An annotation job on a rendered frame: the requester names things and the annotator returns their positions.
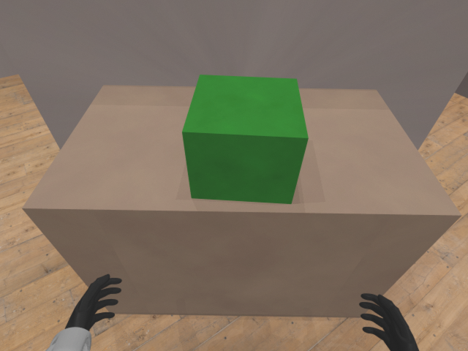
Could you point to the left robot forearm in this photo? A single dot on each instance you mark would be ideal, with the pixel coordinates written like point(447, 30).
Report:
point(71, 339)

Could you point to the pedestal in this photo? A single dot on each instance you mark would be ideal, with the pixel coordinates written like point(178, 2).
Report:
point(116, 200)

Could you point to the carton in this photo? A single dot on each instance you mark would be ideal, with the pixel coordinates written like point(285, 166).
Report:
point(244, 139)

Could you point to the left robot hand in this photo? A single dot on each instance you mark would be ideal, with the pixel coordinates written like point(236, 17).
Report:
point(84, 315)

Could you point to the right robot hand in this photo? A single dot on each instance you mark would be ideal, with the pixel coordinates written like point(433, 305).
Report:
point(397, 334)

